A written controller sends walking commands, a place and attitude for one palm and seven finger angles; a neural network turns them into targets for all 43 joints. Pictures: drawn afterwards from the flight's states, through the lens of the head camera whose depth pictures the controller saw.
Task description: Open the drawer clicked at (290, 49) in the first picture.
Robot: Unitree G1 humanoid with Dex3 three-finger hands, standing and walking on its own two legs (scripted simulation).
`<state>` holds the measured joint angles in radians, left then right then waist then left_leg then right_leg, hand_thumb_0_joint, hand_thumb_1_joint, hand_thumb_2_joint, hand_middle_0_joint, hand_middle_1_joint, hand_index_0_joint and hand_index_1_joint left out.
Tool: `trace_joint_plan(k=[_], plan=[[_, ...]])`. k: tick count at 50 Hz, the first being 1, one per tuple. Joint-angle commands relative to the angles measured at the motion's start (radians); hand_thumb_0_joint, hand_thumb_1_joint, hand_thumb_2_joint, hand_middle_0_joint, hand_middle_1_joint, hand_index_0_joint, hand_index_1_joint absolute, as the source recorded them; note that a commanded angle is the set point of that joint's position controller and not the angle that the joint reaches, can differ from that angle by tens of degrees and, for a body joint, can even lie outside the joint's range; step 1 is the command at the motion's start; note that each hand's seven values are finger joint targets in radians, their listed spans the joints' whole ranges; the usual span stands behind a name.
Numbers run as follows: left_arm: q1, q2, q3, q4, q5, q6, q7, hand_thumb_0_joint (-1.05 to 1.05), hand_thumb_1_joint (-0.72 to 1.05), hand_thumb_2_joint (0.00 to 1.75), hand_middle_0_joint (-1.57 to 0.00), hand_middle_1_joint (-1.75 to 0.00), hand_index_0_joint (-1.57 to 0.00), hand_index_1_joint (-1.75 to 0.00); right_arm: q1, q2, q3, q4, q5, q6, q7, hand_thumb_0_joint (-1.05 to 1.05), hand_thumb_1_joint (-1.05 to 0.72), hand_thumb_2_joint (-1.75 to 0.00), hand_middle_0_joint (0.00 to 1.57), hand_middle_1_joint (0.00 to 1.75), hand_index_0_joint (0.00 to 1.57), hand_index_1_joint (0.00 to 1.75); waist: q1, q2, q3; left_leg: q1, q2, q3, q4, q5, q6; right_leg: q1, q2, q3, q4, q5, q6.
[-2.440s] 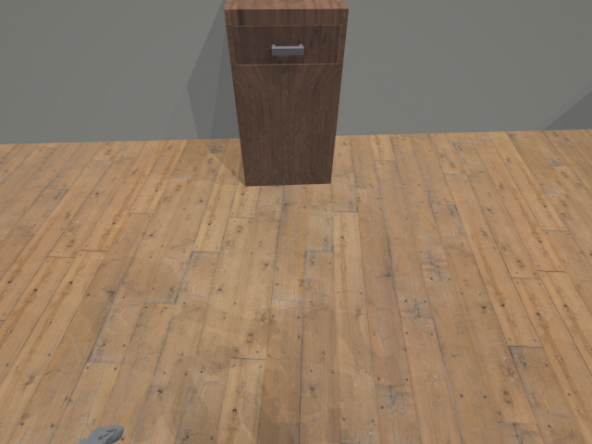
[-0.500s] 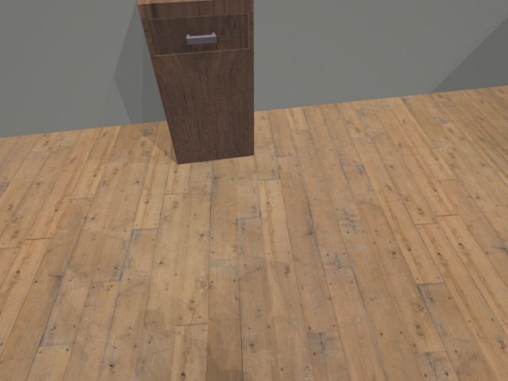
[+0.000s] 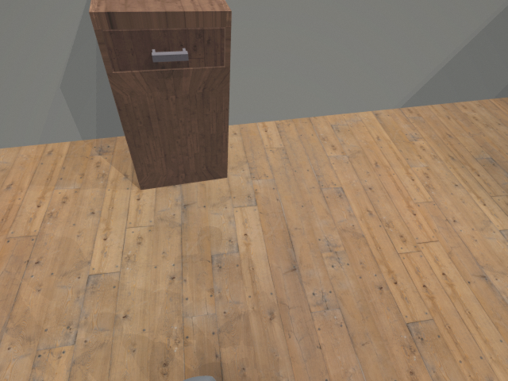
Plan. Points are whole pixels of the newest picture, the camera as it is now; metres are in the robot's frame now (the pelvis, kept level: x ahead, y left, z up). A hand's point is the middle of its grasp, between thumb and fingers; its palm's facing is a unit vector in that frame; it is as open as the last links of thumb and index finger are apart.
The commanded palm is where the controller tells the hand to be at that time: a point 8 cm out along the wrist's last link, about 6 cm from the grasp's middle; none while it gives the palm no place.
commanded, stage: walk to a spot facing it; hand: left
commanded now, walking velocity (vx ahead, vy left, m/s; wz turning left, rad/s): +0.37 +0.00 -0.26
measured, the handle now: (169, 53) +1.11 +0.40 -0.04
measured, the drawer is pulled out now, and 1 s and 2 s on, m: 0.00 0.00 0.00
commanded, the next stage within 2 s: turn to face it in 0.70 s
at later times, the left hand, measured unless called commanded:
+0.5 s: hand (185, 301) +0.29 +0.16 -0.16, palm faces -0.18 -0.98 -0.10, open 7.4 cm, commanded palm none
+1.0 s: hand (212, 225) +0.48 +0.14 -0.16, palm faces -0.22 -0.95 -0.22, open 7.3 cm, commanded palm none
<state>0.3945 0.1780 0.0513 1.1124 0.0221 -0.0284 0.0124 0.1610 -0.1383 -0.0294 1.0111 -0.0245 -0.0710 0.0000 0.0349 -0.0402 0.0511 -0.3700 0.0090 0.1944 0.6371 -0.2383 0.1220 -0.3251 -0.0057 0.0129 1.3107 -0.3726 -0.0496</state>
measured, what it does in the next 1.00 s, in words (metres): walks ahead: right foot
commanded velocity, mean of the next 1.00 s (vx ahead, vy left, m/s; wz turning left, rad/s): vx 0.25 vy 0.00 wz -0.16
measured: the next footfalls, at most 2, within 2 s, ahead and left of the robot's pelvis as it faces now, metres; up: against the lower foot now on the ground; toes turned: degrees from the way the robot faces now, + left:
right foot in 0.66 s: +0.34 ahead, -0.11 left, +0.00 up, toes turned -22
left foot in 1.06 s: +0.63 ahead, +0.03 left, +0.00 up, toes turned -5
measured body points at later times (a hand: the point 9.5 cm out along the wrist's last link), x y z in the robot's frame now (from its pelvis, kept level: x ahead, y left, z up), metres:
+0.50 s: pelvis +0.20 +0.01 +0.02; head +0.22 +0.03 +0.47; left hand +0.30 +0.21 -0.15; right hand +0.02 -0.13 -0.12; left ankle +0.08 +0.05 -0.72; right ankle +0.26 -0.13 -0.66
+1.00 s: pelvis +0.43 -0.04 +0.01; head +0.45 -0.05 +0.46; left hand +0.49 +0.19 -0.14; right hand +0.46 -0.30 -0.13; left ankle +0.58 +0.06 -0.69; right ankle +0.31 -0.09 -0.72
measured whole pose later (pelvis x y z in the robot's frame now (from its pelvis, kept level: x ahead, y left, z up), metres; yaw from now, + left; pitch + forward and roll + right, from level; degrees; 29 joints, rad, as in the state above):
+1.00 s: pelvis +0.43 -0.04 +0.01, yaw -15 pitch -1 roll -1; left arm 0.30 0.16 0.03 1.08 0.02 -0.06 0.02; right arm 0.15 -0.19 -0.05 0.97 -0.02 -0.04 0.00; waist -0.01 0.03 0.05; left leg -0.56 0.12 0.09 0.77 -0.14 -0.03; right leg -0.01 0.03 -0.14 0.41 -0.39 -0.04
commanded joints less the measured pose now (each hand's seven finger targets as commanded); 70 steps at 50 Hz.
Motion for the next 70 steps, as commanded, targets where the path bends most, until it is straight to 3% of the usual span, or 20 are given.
trace_joint_plan(k=[1, 9, 23, 29, 31, 32, 33, 34, 35, 36, 41, 47, 51, 52, 53, 54, 55, 57, 61, 70], plan=[[0.131, -0.021, 0.005, -0.041, 0.016, 0.024, -0.017, 0.0, 0.9, 0.9, -0.2, -0.3, -0.2, -0.3, 0.119, -0.084, -0.02, 0.01, 0.007, -0.023, -0.016, 0.0, -0.9, -0.9, 0.2, 0.3, 0.2, 0.3, 0.031, 0.125, 0.062, -0.087, 0.263, -0.289, -0.493, -0.189, -0.047, -0.145, -0.088, 0.019, 0.016, 0.132, 0.02], [-0.061, 0.018, 0.034, -0.104, 0.013, 0.045, -0.025, 0.0, 0.9, 0.9, -0.2, -0.3, -0.2, -0.3, 0.283, -0.091, -0.025, 0.051, 0.016, -0.041, -0.032, 0.0, -0.9, -0.9, 0.2, 0.3, 0.2, 0.3, -0.017, 0.088, 0.044, 0.204, 0.252, -0.189, -0.498, 0.115, -0.143, -0.406, -0.106, 0.026, -0.111, 0.324, 0.061], [-0.365, -0.016, 0.011, -0.177, 0.005, 0.033, -0.042, 0.0, 0.9, 0.9, -0.2, -0.3, -0.2, -0.3, 0.56, -0.048, 0.003, 0.171, -0.002, -0.029, -0.061, 0.0, -0.9, -0.9, 0.2, 0.3, 0.2, 0.3, -0.118, 0.142, 0.113, 0.532, 0.299, -0.043, -0.404, 0.681, -0.11, -0.447, -0.053, -0.157, -0.444, 0.168, 0.012], [-0.209, 0.011, 0.011, -0.146, 0.006, 0.009, -0.03, 0.0, 0.9, 0.9, -0.2, -0.3, -0.2, -0.3, 0.507, -0.115, -0.014, 0.153, 0.006, -0.013, -0.052, 0.0, -0.9, -0.9, 0.2, 0.3, 0.2, 0.3, -0.019, 0.23, -0.005, 0.527, 0.294, 0.092, -0.102, 1.325, -0.106, -0.118, 0.088, -0.292, -0.633, 0.061, -0.064], [-0.011, 0.077, 0.032, -0.091, 0.011, -0.013, -0.025, 0.0, 0.9, 0.9, -0.2, -0.3, -0.2, -0.3, 0.426, -0.13, -0.023, 0.116, 0.019, -0.012, -0.041, 0.0, -0.9, -0.9, 0.2, 0.3, 0.2, 0.3, 0.081, 0.24, -0.1, 0.294, 0.29, 0.105, 0.214, 1.075, -0.12, 0.255, 0.043, -0.23, -0.77, 0.192, -0.103], [0.101, 0.161, 0.051, -0.066, 0.009, -0.022, -0.018, 0.0, 0.9, 0.9, -0.2, -0.3, -0.2, -0.3, 0.4, -0.087, -0.02, 0.082, 0.035, -0.013, -0.031, 0.0, -0.9, -0.9, 0.2, 0.3, 0.2, 0.3, 0.126, 0.08, -0.176, 0.002, 0.207, 0.106, 0.531, 0.478, -0.137, 0.523, -0.182, 0.066, -0.818, 0.286, -0.21], [0.158, 0.213, 0.062, -0.048, -0.011, -0.022, -0.004, 0.0, 0.9, 0.9, -0.2, -0.3, -0.2, -0.3, 0.346, -0.041, -0.019, 0.034, 0.038, -0.022, -0.035, 0.0, -0.9, -0.9, 0.2, 0.3, 0.2, 0.3, 0.107, -0.037, -0.239, -0.253, 0.045, 0.026, 0.856, -0.321, -0.164, 0.641, -0.428, 0.504, -0.9, 0.584, -0.345], [0.102, 0.225, 0.068, -0.065, -0.02, -0.015, 0.007, 0.0, 0.9, 0.9, -0.2, -0.3, -0.2, -0.3, 0.263, -0.062, -0.03, 0.005, 0.028, -0.015, -0.035, 0.0, -0.9, -0.9, 0.2, 0.3, 0.2, 0.3, 0.092, 0.045, -0.143, -0.317, 0.088, -0.138, 0.899, -0.27, -0.133, 0.532, -0.44, 0.453, -0.973, 0.549, -0.358], [0.03, 0.176, 0.051, -0.076, -0.02, -0.019, 0.01, 0.0, 0.9, 0.9, -0.2, -0.3, -0.2, -0.3, 0.215, -0.039, -0.035, -0.02, 0.019, -0.012, -0.025, 0.0, -0.9, -0.9, 0.2, 0.3, 0.2, 0.3, 0.063, 0.108, 0.032, -0.355, 0.124, -0.164, 0.831, -0.181, -0.135, 0.376, -0.369, 0.29, -0.985, 0.645, -0.19], [-0.009, 0.135, 0.037, -0.076, -0.013, -0.031, 0.008, 0.0, 0.9, 0.9, -0.2, -0.3, -0.2, -0.3, 0.263, -0.017, -0.027, -0.01, 0.013, 0.004, -0.025, 0.0, -0.9, -0.9, 0.2, 0.3, 0.2, 0.3, -0.004, 0.011, -0.001, -0.316, 0.153, -0.174, 0.792, -0.124, -0.153, 0.295, -0.339, 0.257, -0.998, 0.645, -0.168], [-0.109, 0.067, 0.005, -0.101, 0.001, -0.057, 0.011, 0.0, 0.9, 0.9, -0.2, -0.3, -0.2, -0.3, 0.284, -0.002, -0.021, 0.008, 0.003, 0.053, -0.013, 0.0, -0.9, -0.9, 0.2, 0.3, 0.2, 0.3, -0.108, -0.025, 0.067, -0.139, 0.162, -0.123, 0.485, -0.046, -0.181, -0.013, -0.201, -0.019, -1.036, 0.715, -0.127], [-0.017, 0.091, -0.001, -0.064, -0.006, -0.051, 0.012, 0.0, 0.9, 0.9, -0.2, -0.3, -0.2, -0.3, 0.088, -0.029, -0.006, -0.036, 0.012, 0.039, 0.005, 0.0, -0.9, -0.9, 0.2, 0.3, 0.2, 0.3, -0.039, -0.109, 0.042, -0.117, 0.075, -0.055, 0.15, 0.12, -0.158, 0.192, -0.167, -0.106, -0.977, 0.912, -0.053], [-0.028, 0.135, 0.008, -0.084, -0.005, -0.031, 0.027, 0.0, 0.9, 0.9, -0.2, -0.3, -0.2, -0.3, 0.119, -0.096, -0.019, -0.04, 0.001, 0.036, 0.004, 0.0, -0.9, -0.9, 0.2, 0.3, 0.2, 0.3, -0.074, -0.096, -0.036, 0.014, 0.013, -0.049, -0.038, 0.154, -0.119, 0.327, -0.204, -0.15, -0.728, 1.025, -0.001], [-0.029, 0.144, 0.011, -0.097, -0.009, -0.024, 0.028, 0.0, 0.9, 0.9, -0.2, -0.3, -0.2, -0.3, 0.192, -0.134, -0.03, -0.025, -0.005, 0.038, 0.003, 0.0, -0.9, -0.9, 0.2, 0.3, 0.2, 0.3, -0.106, -0.054, -0.096, 0.145, 0.019, -0.069, -0.094, 0.335, -0.101, 0.286, -0.195, -0.17, -0.569, 0.965, 0.029], [-0.03, 0.132, 0.015, -0.115, -0.023, -0.021, 0.03, 0.0, 0.9, 0.9, -0.2, -0.3, -0.2, -0.3, 0.287, -0.213, -0.049, -0.023, -0.014, 0.037, 0.0, 0.0, -0.9, -0.9, 0.2, 0.3, 0.2, 0.3, -0.139, 0.121, -0.187, 0.362, 0.163, -0.236, -0.104, 0.757, -0.034, 0.121, -0.119, -0.197, -0.354, 0.611, 0.074], [0.023, 0.084, 0.008, -0.143, -0.043, -0.019, 0.025, 0.0, 0.9, 0.9, -0.2, -0.3, -0.2, -0.3, 0.335, -0.293, -0.062, -0.02, -0.006, 0.04, -0.006, 0.0, -0.9, -0.9, 0.2, 0.3, 0.2, 0.3, -0.12, 0.357, -0.272, 0.512, 0.422, -0.548, -0.113, 1.272, 0.132, -0.093, 0.0, -0.148, -0.041, -0.273, 0.106], [-0.012, 0.11, 0.008, -0.166, -0.029, -0.004, 0.034, 0.0, 0.9, 0.9, -0.2, -0.3, -0.2, -0.3, 0.303, -0.289, -0.052, -0.015, 0.014, 0.051, -0.011, 0.0, -0.9, -0.9, 0.2, 0.3, 0.2, 0.3, -0.107, 0.247, -0.272, 0.438, 0.439, -0.562, -0.184, 1.065, 0.174, -0.106, -0.024, -0.023, 0.046, -0.289, 0.094], [-0.103, 0.099, 0.021, -0.182, -0.016, 0.007, 0.027, 0.0, 0.9, 0.9, -0.2, -0.3, -0.2, -0.3, 0.168, -0.228, -0.047, -0.058, 0.009, 0.05, -0.021, 0.0, -0.9, -0.9, 0.2, 0.3, 0.2, 0.3, -0.075, 0.174, -0.132, 0.261, 0.345, -0.518, -0.262, 0.592, 0.12, -0.195, -0.076, 0.003, 0.032, -0.152, 0.102], [-0.073, 0.08, 0.034, -0.177, -0.008, 0.044, 0.012, 0.0, 0.9, 0.9, -0.2, -0.3, -0.2, -0.3, 0.047, -0.195, -0.044, -0.102, 0.007, 0.054, -0.016, 0.0, -0.9, -0.9, 0.2, 0.3, 0.2, 0.3, -0.016, 0.174, -0.086, 0.053, 0.219, -0.372, -0.351, 0.255, 0.03, -0.106, -0.086, -0.022, -0.12, -0.017, 0.12], [-0.207, 0.09, 0.046, -0.264, -0.004, 0.055, 0.014, 0.0, 0.9, 0.9, -0.2, -0.3, -0.2, -0.3, 0.101, -0.243, -0.084, -0.125, 0.0, 0.079, -0.007, 0.0, -0.9, -0.9, 0.2, 0.3, 0.2, 0.3, -0.069, 0.169, -0.124, 0.148, 0.204, -0.54, -0.353, 0.06, 0.062, -0.169, -0.053, -0.013, -0.354, -0.035, 0.135]])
